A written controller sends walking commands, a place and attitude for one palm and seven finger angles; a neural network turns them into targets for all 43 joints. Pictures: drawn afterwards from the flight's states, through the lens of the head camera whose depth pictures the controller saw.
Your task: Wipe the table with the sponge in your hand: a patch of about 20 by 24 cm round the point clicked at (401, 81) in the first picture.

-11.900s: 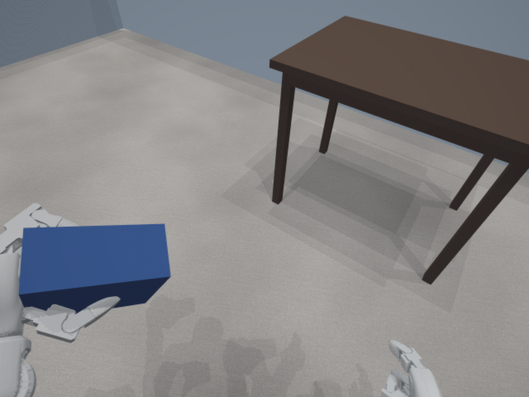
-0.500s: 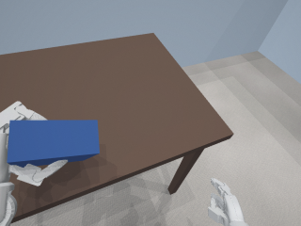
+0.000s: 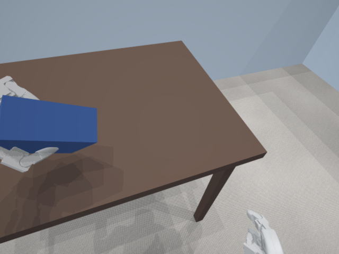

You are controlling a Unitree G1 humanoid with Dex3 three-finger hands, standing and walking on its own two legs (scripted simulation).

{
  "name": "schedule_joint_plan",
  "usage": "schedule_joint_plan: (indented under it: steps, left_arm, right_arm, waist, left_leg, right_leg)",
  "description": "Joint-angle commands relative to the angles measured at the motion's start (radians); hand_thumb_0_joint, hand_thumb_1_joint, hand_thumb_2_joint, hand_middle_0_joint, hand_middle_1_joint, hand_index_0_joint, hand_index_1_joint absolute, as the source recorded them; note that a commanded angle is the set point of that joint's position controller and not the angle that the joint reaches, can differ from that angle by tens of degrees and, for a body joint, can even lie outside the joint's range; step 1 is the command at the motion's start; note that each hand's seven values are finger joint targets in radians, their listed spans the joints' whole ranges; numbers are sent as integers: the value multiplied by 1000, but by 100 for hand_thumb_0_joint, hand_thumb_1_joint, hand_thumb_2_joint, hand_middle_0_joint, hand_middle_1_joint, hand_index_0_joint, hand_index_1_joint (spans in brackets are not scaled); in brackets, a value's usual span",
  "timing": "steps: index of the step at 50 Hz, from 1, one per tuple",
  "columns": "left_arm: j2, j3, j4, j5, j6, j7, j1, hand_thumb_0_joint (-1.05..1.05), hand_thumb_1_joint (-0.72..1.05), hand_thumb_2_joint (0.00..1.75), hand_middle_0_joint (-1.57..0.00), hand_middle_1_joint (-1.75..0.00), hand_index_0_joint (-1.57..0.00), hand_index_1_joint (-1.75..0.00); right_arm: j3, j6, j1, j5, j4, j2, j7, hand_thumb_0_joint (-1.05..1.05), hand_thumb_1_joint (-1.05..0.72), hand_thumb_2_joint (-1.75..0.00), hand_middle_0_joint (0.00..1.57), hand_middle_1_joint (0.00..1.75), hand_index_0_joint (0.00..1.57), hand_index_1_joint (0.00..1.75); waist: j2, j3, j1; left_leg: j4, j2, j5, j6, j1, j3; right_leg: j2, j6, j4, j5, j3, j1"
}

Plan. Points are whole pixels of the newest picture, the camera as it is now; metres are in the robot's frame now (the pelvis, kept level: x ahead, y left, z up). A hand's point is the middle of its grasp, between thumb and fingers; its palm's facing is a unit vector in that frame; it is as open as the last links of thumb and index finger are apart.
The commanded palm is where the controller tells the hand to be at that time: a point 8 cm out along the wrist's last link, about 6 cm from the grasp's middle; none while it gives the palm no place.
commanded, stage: turn the palm down, sponge in hand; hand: left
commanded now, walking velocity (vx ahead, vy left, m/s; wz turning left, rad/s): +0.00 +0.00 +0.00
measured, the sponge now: (59, 131) +0.27 +0.25 +0.17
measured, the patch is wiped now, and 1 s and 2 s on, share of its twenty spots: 0.00 0.00 0.00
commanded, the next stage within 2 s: none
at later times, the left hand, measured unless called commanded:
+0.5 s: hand (31, 153) +0.22 +0.27 +0.17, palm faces +0.38 -0.56 -0.74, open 10.0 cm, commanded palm +0.18 +0.28 +0.20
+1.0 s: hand (38, 150) +0.24 +0.27 +0.16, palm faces +0.23 -0.37 -0.90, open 10.0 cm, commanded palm +0.20 +0.27 +0.22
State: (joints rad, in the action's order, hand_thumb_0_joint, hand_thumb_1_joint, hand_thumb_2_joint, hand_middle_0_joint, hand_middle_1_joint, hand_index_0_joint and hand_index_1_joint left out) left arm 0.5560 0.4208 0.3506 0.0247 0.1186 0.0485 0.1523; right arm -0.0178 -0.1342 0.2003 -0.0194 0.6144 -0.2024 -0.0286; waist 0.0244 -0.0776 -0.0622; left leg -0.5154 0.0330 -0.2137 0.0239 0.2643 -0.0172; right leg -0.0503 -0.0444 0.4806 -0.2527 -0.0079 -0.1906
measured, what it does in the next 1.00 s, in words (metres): stands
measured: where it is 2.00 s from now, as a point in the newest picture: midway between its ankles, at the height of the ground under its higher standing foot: outside the picture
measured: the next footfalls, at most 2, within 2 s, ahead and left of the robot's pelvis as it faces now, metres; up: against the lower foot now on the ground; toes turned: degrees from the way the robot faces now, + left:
none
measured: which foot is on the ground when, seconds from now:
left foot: down 0.00-1.00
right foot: down 0.00-1.00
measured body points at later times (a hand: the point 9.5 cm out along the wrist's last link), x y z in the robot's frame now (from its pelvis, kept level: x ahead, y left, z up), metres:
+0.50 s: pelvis -0.01 -0.04 -0.01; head -0.02 -0.07 +0.44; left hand +0.20 +0.30 +0.21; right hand +0.20 -0.25 -0.09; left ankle +0.04 +0.13 -0.74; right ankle +0.00 -0.16 -0.74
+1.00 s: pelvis +0.03 -0.02 -0.01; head +0.03 -0.06 +0.44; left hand +0.22 +0.29 +0.21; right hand +0.26 -0.24 -0.09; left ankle +0.04 +0.13 -0.74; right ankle +0.00 -0.16 -0.74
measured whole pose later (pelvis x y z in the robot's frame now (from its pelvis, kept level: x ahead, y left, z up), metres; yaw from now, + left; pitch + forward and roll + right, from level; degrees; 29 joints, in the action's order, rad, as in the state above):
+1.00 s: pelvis +0.03 -0.02 -0.01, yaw +1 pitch -1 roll +0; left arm 0.61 0.26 0.46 0.39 -0.27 -0.04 0.30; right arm 0.00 -0.07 0.15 0.04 0.58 -0.27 -0.12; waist -0.08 0.00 -0.12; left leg -0.59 0.03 -0.29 0.04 0.29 -0.03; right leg -0.05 -0.03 0.61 -0.37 0.01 -0.23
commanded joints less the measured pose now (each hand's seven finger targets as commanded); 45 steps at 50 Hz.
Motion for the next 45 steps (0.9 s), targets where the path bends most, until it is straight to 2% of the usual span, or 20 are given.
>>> schedule_joint_plan:
  steps: [1, 4, 5, 7, 9, 10, 11, 14, 15, 18, 23, 27, 30, 32, 35, 36, 37, 40, 41, 45]
  left_arm:
    - [-9, 32, 139, -130, -131, -75, 64, 0, 10, 130, -120, -160, -120, -160]
    - [47, -16, 137, -32, -216, -101, 98, 0, 10, 130, -120, -160, -120, -160]
    - [123, 32, 192, 10, -224, -88, 46, 0, 10, 130, -120, -160, -120, -160]
    - [158, 54, 195, 77, -184, -58, 27, 0, 10, 130, -120, -160, -120, -160]
    - [200, 106, 270, 88, -96, -21, -53, 0, 10, 130, -120, -160, -120, -160]
    - [298, 193, 328, 80, -56, 5, -134, 0, 10, 130, -120, -160, -120, -160]
    - [223, 121, 357, 89, -9, 23, -197, 0, 10, 130, -120, -160, -120, -160]
    - [244, 146, 234, 99, 46, 60, -182, 0, 10, 130, -120, -160, -120, -160]
    - [278, 150, 212, 118, 32, 64, -239, 0, 10, 130, -120, -160, -120, -160]
    - [233, 47, 60, 143, -63, 34, -201, 0, 10, 130, -120, -160, -120, -160]
    - [279, -8, 24, 166, -247, -93, -147, 0, 10, 130, -120, -160, -120, -160]
    - [305, 45, 111, 162, -174, -138, -117, 0, 10, 130, -120, -160, -120, -160]
    - [398, 170, 232, 179, -93, -107, -120, 0, 10, 130, -120, -160, -120, -160]
    - [350, 166, 252, 206, -75, -57, -49, 0, 10, 130, -120, -160, -120, -160]
    - [355, 204, 226, 232, -128, -3, 49, 0, 10, 130, -120, -160, -120, -160]
    - [286, 133, 241, 235, -153, 7, 68, 0, 10, 130, -120, -160, -120, -160]
    - [297, 133, 216, 238, -192, 8, 105, 0, 10, 130, -120, -160, -120, -160]
    - [303, 94, 179, 273, -310, -9, 79, 0, 10, 130, -120, -160, -120, -160]
    - [270, 38, 217, 287, -328, -17, 60, 0, 10, 130, -120, -160, -120, -160]
    - [322, 22, 289, 361, -363, -56, -22, 0, 10, 130, -120, -160, -120, -160]
  right_arm:
    - [51, -82, -135, 45, -130, -169, 3, 0, -90, -90, 20, 30, 20, 30]
    - [35, -77, -166, 61, -158, -173, -4, 0, -90, -90, 20, 30, 20, 30]
    - [32, -64, -195, 69, -183, -180, -6, 0, -90, -90, 20, 30, 20, 30]
    - [24, -66, -190, 37, -188, -161, -20, 0, -90, -90, 20, 30, 20, 30]
    - [29, -74, -198, 15, -183, -147, -34, 0, -90, -90, 20, 30, 20, 30]
    - [36, -75, -211, 20, -181, -153, -44, 0, -90, -90, 20, 30, 20, 30]
    - [25, -90, -205, 7, -179, -110, -45, 0, -90, -90, 20, 30, 20, 30]
    - [43, -97, -167, 5, -107, -127, -59, 0, -90, -90, 20, 30, 20, 30]
    - [41, -94, -174, 8, -103, -132, -61, 0, -90, -90, 20, 30, 20, 30]
    - [40, -86, -165, 16, -100, -139, -73, 0, -90, -90, 20, 30, 20, 30]
    - [24, -58, -199, 51, -157, -157, -97, 0, -90, -90, 20, 30, 20, 30]
    - [22, -75, -201, 45, -177, -140, -108, 0, -90, -90, 20, 30, 20, 30]
    - [35, -85, -198, 37, -182, -140, -101, 0, -90, -90, 20, 30, 20, 30]
    - [47, -81, -151, 27, -178, -132, -90, 0, -90, -90, 20, 30, 20, 30]
    - [62, -64, -147, 40, -174, -149, -73, 0, -90, -90, 20, 30, 20, 30]
    - [60, -55, -125, 43, -182, -139, -70, 0, -90, -90, 20, 30, 20, 30]
    - [69, -41, -103, 45, -179, -155, -70, 0, -90, -90, 20, 30, 20, 30]
    - [62, -9, -157, 67, -186, -168, -77, 0, -90, -90, 20, 30, 20, 30]
    - [59, -4, -142, 65, -202, -165, -82, 0, -90, -90, 20, 30, 20, 30]
    - [40, 0, -221, 75, -217, -155, -99, 0, -90, -90, 20, 30, 20, 30]
  waist:
    - [-169, 238, -36]
    - [-72, 73, -20]
    - [-83, 104, -24]
    - [-14, 37, 2]
    - [1, 115, 7]
    - [-31, 178, 1]
    - [-69, 190, -2]
    - [-132, 189, 12]
    - [-195, 194, 13]
    - [-211, 137, 8]
    - [-61, 112, -19]
    - [33, 124, -27]
    - [-47, 235, -59]
    - [-80, 271, -57]
    - [-133, 293, -73]
    - [-96, 268, -63]
    - [-97, 252, -62]
    - [-69, 201, -59]
    - [-46, 198, -44]
    - [-34, 237, -44]
  left_leg:
    - [63, -20, 225, -1, -167, 56]
    - [124, -34, -2, -18, -38, 43]
    - [130, -42, -75, -22, -28, 49]
    - [123, -46, -119, -29, 3, 39]
    - [89, -52, -163, -30, -15, 37]
    - [79, -55, -238, -27, -27, 42]
    - [66, -64, -205, -27, -39, 43]
    - [29, -59, -222, -19, -35, 44]
    - [26, -65, -249, -18, -37, 49]
    - [45, -66, -250, -21, 2, 45]
    - [40, -64, -134, -38, -4, 67]
    - [9, -53, -47, -47, -43, 55]
    - [-22, -57, 60, -41, -87, 59]
    - [-48, -56, 165, -37, -93, 68]
    - [-64, -54, 233, -27, -74, 85]
    - [-66, -48, 264, -30, -57, 88]
    - [-64, -41, 274, -28, -43, 92]
    - [-47, -41, 258, -27, -34, 91]
    - [-49, -37, 280, -35, -38, 86]
    - [-36, -46, 234, -43, -91, 72]
  right_leg:
    - [64, 56, -10, 213, 128, -9]
    - [65, 50, -10, 76, 123, -64]
    - [68, 47, -4, 17, 106, -65]
    - [69, 42, -9, -56, 106, -111]
    - [70, 35, 2, -123, 95, -126]
    - [70, 29, 5, -196, 72, -134]
    - [66, 40, 0, -179, 78, -126]
    - [62, 36, -1, -180, 66, -147]
    - [59, 36, -6, -194, 56, -158]
    - [39, 39, -28, -185, 46, -139]
    - [29, 26, -71, -191, 34, -103]
    - [33, 20, -64, -127, 38, -114]
    - [38, 26, -20, 12, 40, -72]
    - [37, 34, 19, 147, 60, -49]
    - [27, 37, 45, 247, 54, -20]
    - [20, 35, 51, 295, 65, -12]
    - [19, 33, 54, 313, 62, -10]
    - [22, 29, 47, 289, 56, -29]
    - [22, 27, 46, 322, 67, -23]
    - [35, 25, 38, 247, 60, -56]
